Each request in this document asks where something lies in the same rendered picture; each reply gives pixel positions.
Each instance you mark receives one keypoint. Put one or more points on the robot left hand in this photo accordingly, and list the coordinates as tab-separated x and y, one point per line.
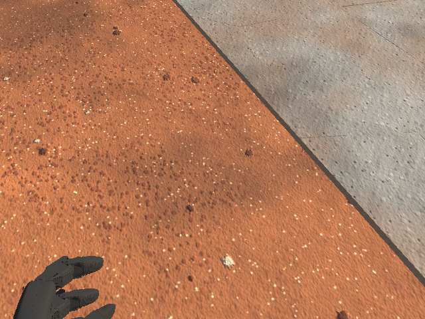
40	300

